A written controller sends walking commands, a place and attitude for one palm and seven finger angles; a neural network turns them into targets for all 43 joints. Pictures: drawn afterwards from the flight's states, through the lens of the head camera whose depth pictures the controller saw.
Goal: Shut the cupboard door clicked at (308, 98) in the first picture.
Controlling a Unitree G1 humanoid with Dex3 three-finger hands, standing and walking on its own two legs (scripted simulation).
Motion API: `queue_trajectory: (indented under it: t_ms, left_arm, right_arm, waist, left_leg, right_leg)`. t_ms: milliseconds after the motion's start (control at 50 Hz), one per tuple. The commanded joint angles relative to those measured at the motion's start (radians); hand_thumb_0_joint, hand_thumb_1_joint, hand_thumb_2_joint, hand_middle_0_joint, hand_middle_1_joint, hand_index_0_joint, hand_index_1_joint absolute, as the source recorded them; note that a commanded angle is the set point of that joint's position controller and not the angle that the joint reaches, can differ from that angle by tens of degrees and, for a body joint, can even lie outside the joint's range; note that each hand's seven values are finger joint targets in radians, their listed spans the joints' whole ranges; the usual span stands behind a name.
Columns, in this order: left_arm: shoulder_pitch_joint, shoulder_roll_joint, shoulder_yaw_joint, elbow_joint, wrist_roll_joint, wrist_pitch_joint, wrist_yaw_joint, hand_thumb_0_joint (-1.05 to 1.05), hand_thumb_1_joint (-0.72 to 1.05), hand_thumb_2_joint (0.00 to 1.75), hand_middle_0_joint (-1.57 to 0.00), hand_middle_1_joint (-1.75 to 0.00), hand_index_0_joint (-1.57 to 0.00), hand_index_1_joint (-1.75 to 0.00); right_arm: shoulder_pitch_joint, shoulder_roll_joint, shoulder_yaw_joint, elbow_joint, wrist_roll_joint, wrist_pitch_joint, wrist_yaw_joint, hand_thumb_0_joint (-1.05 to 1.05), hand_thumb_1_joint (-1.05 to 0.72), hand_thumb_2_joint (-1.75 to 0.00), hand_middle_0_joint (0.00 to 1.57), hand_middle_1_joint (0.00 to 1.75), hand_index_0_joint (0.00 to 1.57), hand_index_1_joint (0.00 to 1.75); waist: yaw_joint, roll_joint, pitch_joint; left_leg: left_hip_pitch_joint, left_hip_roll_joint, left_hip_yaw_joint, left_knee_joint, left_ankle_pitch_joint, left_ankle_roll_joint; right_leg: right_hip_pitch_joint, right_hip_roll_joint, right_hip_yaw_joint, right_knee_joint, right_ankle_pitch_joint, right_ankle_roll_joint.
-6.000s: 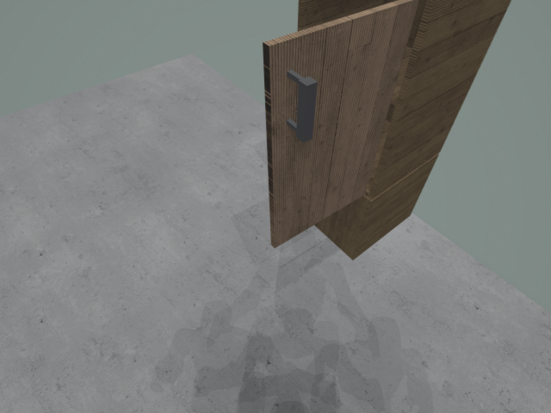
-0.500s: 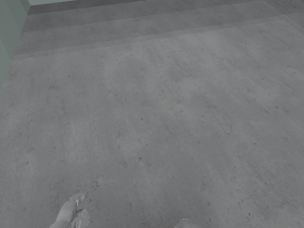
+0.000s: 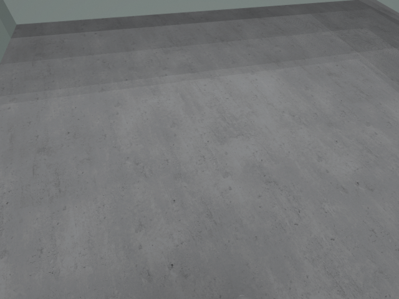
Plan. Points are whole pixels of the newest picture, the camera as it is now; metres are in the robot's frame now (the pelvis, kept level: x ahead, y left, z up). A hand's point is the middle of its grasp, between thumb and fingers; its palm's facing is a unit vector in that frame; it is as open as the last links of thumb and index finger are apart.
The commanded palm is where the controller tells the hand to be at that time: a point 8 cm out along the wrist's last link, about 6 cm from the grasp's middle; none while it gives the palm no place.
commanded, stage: walk to a spot facing it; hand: left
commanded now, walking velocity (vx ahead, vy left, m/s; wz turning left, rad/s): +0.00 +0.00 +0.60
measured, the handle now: out of the picture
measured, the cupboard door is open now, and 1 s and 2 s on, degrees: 87 87 87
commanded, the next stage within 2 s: none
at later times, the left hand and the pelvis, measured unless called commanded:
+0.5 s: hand out of the picture +0.13 +0.21 -0.20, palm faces +0.32 -0.92 -0.23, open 7.3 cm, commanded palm none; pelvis +0.13 -0.01 -0.02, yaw +18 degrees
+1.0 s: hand out of the picture +0.13 +0.13 -0.16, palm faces +0.58 -0.77 -0.25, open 7.4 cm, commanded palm none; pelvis +0.20 -0.06 +0.00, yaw +37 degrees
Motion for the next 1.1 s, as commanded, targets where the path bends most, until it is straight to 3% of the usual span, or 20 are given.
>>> queue_trajectory:
  t_ms: [0,60,100,120,220,300,360,380,400,420,440,480,720,740,760,780,840,880,1000,1080]
  left_arm:
    - [0.026,0.013,-0.002,-0.057,-0.003,-0.012,0.012,0.00,0.90,0.90,-0.20,-0.30,-0.20,-0.30]
    - [0.072,0.082,0.025,-0.052,-0.005,-0.017,0.023,0.00,0.90,0.90,-0.20,-0.30,-0.20,-0.30]
    - [0.145,0.231,0.056,-0.043,0.003,-0.023,0.037,0.00,0.90,0.90,-0.20,-0.30,-0.20,-0.30]
    - [0.135,0.234,0.054,-0.054,0.001,-0.016,0.042,0.00,0.90,0.90,-0.20,-0.30,-0.20,-0.30]
    - [0.040,0.134,0.036,-0.075,-0.003,-0.016,0.057,0.00,0.90,0.90,-0.20,-0.30,-0.20,-0.30]
    - [0.039,0.157,0.049,-0.092,0.003,-0.013,0.055,0.00,0.90,0.90,-0.20,-0.30,-0.20,-0.30]
    - [-0.007,0.187,0.053,-0.121,-0.009,-0.010,0.048,0.00,0.90,0.90,-0.20,-0.30,-0.20,-0.30]
    - [-0.019,0.164,0.046,-0.140,-0.013,-0.006,0.044,0.00,0.90,0.90,-0.20,-0.30,-0.20,-0.30]
    - [-0.031,0.092,0.032,-0.183,-0.027,0.001,0.038,0.00,0.90,0.90,-0.20,-0.30,-0.20,-0.30]
    - [-0.082,0.111,0.029,-0.214,-0.017,0.020,0.046,0.00,0.90,0.90,-0.20,-0.30,-0.20,-0.30]
    - [-0.098,0.115,0.032,-0.241,-0.012,0.027,0.051,0.00,0.90,0.90,-0.20,-0.30,-0.20,-0.30]
    - [-0.124,0.110,0.036,-0.211,-0.004,0.037,0.044,0.00,0.90,0.90,-0.20,-0.30,-0.20,-0.30]
    - [0.038,0.117,0.038,-0.199,-0.009,0.032,0.035,0.00,0.90,0.90,-0.20,-0.30,-0.20,-0.30]
    - [0.081,0.165,0.050,-0.195,-0.002,0.021,0.042,0.00,0.90,0.90,-0.20,-0.30,-0.20,-0.30]
    - [0.102,0.270,0.070,-0.197,0.014,0.008,0.053,0.00,0.90,0.90,-0.20,-0.30,-0.20,-0.30]
    - [0.079,0.297,0.066,-0.210,0.005,0.010,0.057,0.00,0.90,0.90,-0.20,-0.30,-0.20,-0.30]
    - [-0.041,0.178,0.036,-0.230,-0.002,0.007,0.058,0.00,0.90,0.90,-0.20,-0.30,-0.20,-0.30]
    - [-0.007,0.161,0.031,-0.220,-0.001,0.004,0.059,0.00,0.90,0.90,-0.20,-0.30,-0.20,-0.30]
    - [0.100,0.213,0.051,-0.177,0.005,0.002,0.057,0.00,0.90,0.90,-0.20,-0.30,-0.20,-0.30]
    - [0.062,0.223,0.059,-0.171,-0.003,0.005,0.048,0.00,0.90,0.90,-0.20,-0.30,-0.20,-0.30]
  right_arm:
    - [0.083,-0.160,-0.033,-0.002,0.007,0.017,0.002,0.00,-0.90,-0.90,0.20,0.30,0.20,0.30]
    - [0.021,-0.154,-0.038,-0.014,0.017,0.044,0.010,0.00,-0.90,-0.90,0.20,0.30,0.20,0.30]
    - [0.024,-0.088,-0.030,-0.043,0.019,0.061,0.020,0.00,-0.90,-0.90,0.20,0.30,0.20,0.30]
    - [0.012,-0.101,-0.038,-0.047,0.019,0.072,0.021,0.00,-0.90,-0.90,0.20,0.30,0.20,0.30]
    - [-0.025,-0.060,-0.028,-0.041,0.020,0.090,0.035,0.00,-0.90,-0.90,0.20,0.30,0.20,0.30]
    - [-0.058,-0.040,-0.022,-0.065,0.017,0.090,0.049,0.00,-0.90,-0.90,0.20,0.30,0.20,0.30]
    - [0.028,-0.103,-0.038,-0.068,0.008,0.088,0.049,0.00,-0.90,-0.90,0.20,0.30,0.20,0.30]
    - [0.095,-0.167,-0.056,-0.061,0.003,0.084,0.048,0.00,-0.90,-0.90,0.20,0.30,0.20,0.30]
    - [0.164,-0.293,-0.086,-0.068,-0.005,0.075,0.040,0.00,-0.90,-0.90,0.20,0.30,0.20,0.30]
    - [0.192,-0.336,-0.093,-0.053,0.006,0.085,0.027,0.00,-0.90,-0.90,0.20,0.30,0.20,0.30]
    - [0.136,-0.336,-0.097,-0.074,0.003,0.087,0.026,0.00,-0.90,-0.90,0.20,0.30,0.20,0.30]
    - [0.006,-0.263,-0.077,-0.114,0.002,0.079,0.014,0.00,-0.90,-0.90,0.20,0.30,0.20,0.30]
    - [-0.147,-0.274,-0.093,-0.175,0.007,0.104,0.027,0.00,-0.90,-0.90,0.20,0.30,0.20,0.30]
    - [-0.160,-0.234,-0.089,-0.189,0.016,0.106,0.031,0.00,-0.90,-0.90,0.20,0.30,0.20,0.30]
    - [-0.144,-0.150,-0.079,-0.208,0.023,0.107,0.037,0.00,-0.90,-0.90,0.20,0.30,0.20,0.30]
    - [-0.161,-0.189,-0.086,-0.215,0.017,0.110,0.040,0.00,-0.90,-0.90,0.20,0.30,0.20,0.30]
    - [-0.136,-0.163,-0.080,-0.167,0.009,0.126,0.050,0.00,-0.90,-0.90,0.20,0.30,0.20,0.30]
    - [-0.144,-0.141,-0.068,-0.169,0.016,0.127,0.056,0.00,-0.90,-0.90,0.20,0.30,0.20,0.30]
    - [-0.216,-0.103,-0.042,-0.177,0.023,0.115,0.063,0.00,-0.90,-0.90,0.20,0.30,0.20,0.30]
    - [-0.131,-0.140,-0.050,-0.165,0.019,0.107,0.057,0.00,-0.90,-0.90,0.20,0.30,0.20,0.30]
  waist:
    - [-0.009,0.136,-0.096]
    - [0.036,0.077,-0.090]
    - [0.066,-0.266,-0.117]
    - [0.076,-0.227,-0.109]
    - [0.016,-0.185,-0.071]
    - [0.021,-0.165,-0.068]
    - [-0.049,-0.128,-0.124]
    - [-0.085,0.011,-0.184]
    - [-0.119,0.338,-0.229]
    - [-0.135,0.265,-0.278]
    - [-0.106,0.160,-0.215]
    - [-0.063,0.212,-0.094]
    - [0.023,0.173,-0.103]
    - [0.049,0.057,-0.110]
    - [0.060,-0.291,-0.104]
    - [0.063,-0.315,-0.094]
    - [-0.022,-0.197,-0.042]
    - [-0.007,-0.232,-0.066]
    - [0.049,-0.183,-0.105]
    - [-0.005,-0.173,-0.129]
  left_leg:
    - [0.021,0.189,-0.165,-0.077,0.506,0.107]
    - [-0.137,0.117,-0.169,0.017,0.180,0.028]
    - [-0.324,-0.038,-0.017,0.363,-0.349,-0.063]
    - [-0.310,-0.009,-0.063,0.564,-0.434,-0.056]
    - [-0.342,0.034,-0.048,0.558,-0.264,-0.083]
    - [-0.250,-0.009,0.032,0.299,-0.170,-0.070]
    - [-0.016,-0.048,0.061,0.089,0.066,-0.044]
    - [0.159,0.038,-0.042,0.038,0.309,-0.007]
    - [0.299,0.352,-0.472,-0.004,0.768,0.168]
    - [0.298,0.418,-0.534,-0.019,0.796,0.251]
    - [0.197,0.410,-0.480,-0.047,0.497,0.249]
    - [0.056,0.303,-0.436,-0.087,0.304,0.177]
    - [-0.139,0.128,-0.365,0.000,0.115,0.084]
    - [-0.237,0.059,-0.317,0.105,0.010,0.035]
    - [-0.408,-0.103,-0.144,0.372,-0.268,-0.055]
    - [-0.377,-0.080,-0.158,0.624,-0.401,-0.057]
    - [-0.389,-0.017,-0.156,0.814,-0.242,-0.075]
    - [-0.369,-0.016,-0.113,0.701,-0.232,-0.090]
    - [-0.244,-0.041,-0.009,0.323,-0.220,-0.077]
    - [-0.022,-0.057,0.010,0.075,-0.043,-0.047]
  right_leg:
    - [0.162,0.039,-0.051,-0.268,0.070,0.022]
    - [0.374,-0.010,-0.005,-0.481,0.226,0.020]
    - [0.477,-0.390,0.313,-0.638,0.366,-0.136]
    - [0.400,-0.447,0.321,-0.667,0.315,-0.200]
    - [0.431,-0.295,-0.026,-0.544,0.811,-0.117]
    - [0.436,-0.279,-0.103,-0.465,0.845,-0.088]
    - [0.340,-0.254,-0.164,-0.283,0.776,-0.032]
    - [0.205,-0.212,-0.178,-0.116,0.554,0.007]
    - [-0.082,-0.054,-0.167,0.162,-0.240,0.082]
    - [-0.113,-0.025,0.004,0.299,-0.370,0.064]
    - [-0.117,-0.043,0.046,0.331,-0.325,0.055]
    - [-0.158,-0.062,0.064,0.300,-0.184,0.065]
    - [0.253,0.057,-0.009,-0.390,0.051,0.052]
    - [0.363,-0.026,0.073,-0.556,0.069,0.032]
    - [0.432,-0.316,0.400,-0.701,0.075,-0.066]
    - [0.305,-0.452,0.461,-0.718,0.157,-0.156]
    - [0.268,-0.280,0.193,-0.615,0.377,-0.126]
    - [0.355,-0.243,0.064,-0.565,0.614,-0.106]
    - [0.478,-0.280,-0.014,-0.470,0.786,-0.107]
    - [0.370,-0.271,-0.085,-0.334,0.719,-0.049]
